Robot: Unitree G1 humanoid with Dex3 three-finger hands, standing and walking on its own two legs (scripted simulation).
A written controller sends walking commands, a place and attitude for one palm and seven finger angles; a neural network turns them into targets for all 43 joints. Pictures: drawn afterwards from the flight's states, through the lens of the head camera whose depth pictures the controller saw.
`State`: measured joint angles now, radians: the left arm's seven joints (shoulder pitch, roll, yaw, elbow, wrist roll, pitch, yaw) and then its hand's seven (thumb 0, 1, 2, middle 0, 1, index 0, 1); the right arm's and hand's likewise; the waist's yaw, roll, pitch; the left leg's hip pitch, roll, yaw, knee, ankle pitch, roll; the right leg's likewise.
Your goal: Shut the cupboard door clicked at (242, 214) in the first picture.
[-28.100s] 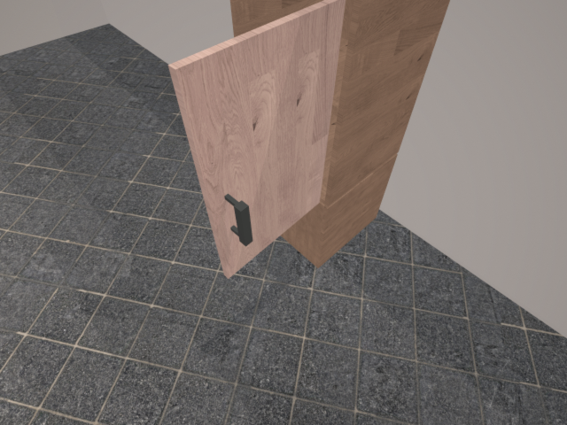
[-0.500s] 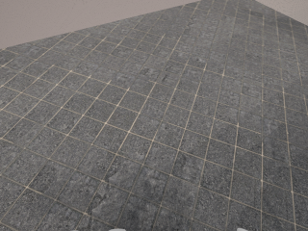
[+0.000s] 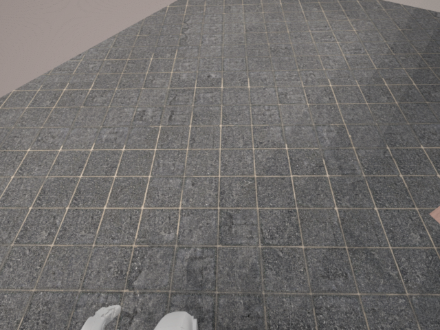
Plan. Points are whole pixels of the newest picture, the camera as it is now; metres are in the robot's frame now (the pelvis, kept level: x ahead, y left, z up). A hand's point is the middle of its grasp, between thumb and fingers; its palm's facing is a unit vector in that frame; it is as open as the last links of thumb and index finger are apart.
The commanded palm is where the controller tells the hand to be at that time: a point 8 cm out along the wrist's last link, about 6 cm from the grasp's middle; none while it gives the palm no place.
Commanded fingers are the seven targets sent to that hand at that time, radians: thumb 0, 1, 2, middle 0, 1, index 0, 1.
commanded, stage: turn to face it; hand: left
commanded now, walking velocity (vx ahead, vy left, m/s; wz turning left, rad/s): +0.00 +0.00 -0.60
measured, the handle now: out of the picture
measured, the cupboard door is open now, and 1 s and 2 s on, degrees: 63 63 63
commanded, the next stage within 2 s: take the last steps up to it in 1.72 s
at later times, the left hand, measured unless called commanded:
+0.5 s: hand (130, 300) +0.19 +0.22 -0.16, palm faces -0.27 -0.95 -0.18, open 7.4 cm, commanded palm none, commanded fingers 0.00 0.90 0.90 -0.20 -0.30 -0.20 -0.30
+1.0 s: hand (176, 277) +0.24 +0.12 -0.16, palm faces -0.55 -0.81 -0.20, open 7.4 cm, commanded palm none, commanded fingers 0.00 0.90 0.90 -0.20 -0.30 -0.20 -0.30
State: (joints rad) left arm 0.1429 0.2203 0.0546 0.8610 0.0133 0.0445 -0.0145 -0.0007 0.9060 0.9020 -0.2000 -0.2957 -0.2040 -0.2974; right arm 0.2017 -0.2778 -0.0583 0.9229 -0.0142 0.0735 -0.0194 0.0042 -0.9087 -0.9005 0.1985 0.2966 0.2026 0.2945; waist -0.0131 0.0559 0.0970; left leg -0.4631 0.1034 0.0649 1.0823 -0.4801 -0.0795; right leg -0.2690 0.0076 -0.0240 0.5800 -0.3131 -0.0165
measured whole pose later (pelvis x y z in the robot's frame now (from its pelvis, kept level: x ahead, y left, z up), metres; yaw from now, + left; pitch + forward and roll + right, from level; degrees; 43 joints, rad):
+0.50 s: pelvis +0.04 +0.04 +0.02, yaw -18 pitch +1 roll -3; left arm 0.14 0.28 0.09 0.89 0.01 0.09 -0.04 0.00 0.91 0.90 -0.20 -0.30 -0.20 -0.30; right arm 0.23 -0.19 -0.01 0.87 -0.02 0.01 -0.03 0.00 -0.90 -0.90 0.20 0.30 0.21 0.30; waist 0.01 -0.03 0.09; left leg -0.20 0.12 0.17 0.48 -0.28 0.02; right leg -0.47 -0.02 -0.02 1.07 -0.45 0.07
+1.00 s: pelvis +0.06 +0.01 +0.00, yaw -35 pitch +1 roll +0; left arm 0.17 0.22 0.05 0.90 0.02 0.06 -0.02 0.00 0.90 0.90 -0.20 -0.30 -0.21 -0.30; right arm 0.17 -0.24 -0.04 0.87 -0.01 0.04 -0.01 0.00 -0.91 -0.90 0.20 0.30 0.20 0.29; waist 0.00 -0.02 0.08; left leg -0.39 0.05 0.04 0.73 -0.37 -0.09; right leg -0.27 0.02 0.09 0.54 -0.29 0.01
